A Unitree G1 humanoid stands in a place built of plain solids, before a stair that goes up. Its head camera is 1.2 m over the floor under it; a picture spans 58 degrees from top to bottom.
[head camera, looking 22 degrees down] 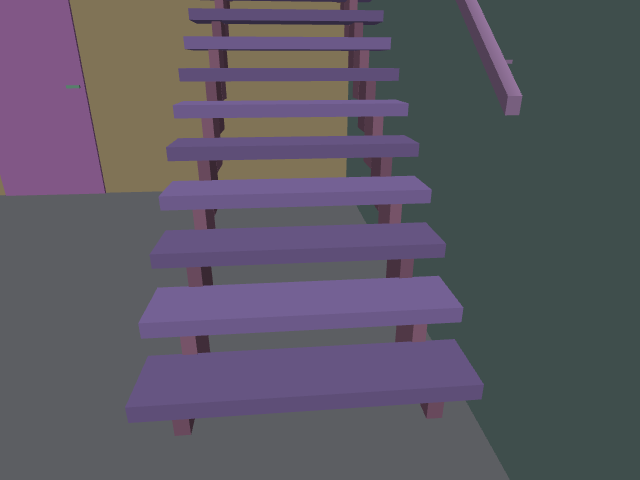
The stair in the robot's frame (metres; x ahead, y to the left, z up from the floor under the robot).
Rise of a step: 0.17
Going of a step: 0.23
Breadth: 1.21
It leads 5 degrees to the left of straight ahead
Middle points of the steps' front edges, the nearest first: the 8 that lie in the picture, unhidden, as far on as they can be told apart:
1.15 0.03 0.17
1.39 0.05 0.34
1.62 0.07 0.51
1.85 0.10 0.68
2.09 0.12 0.85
2.32 0.14 1.02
2.55 0.16 1.18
2.78 0.18 1.35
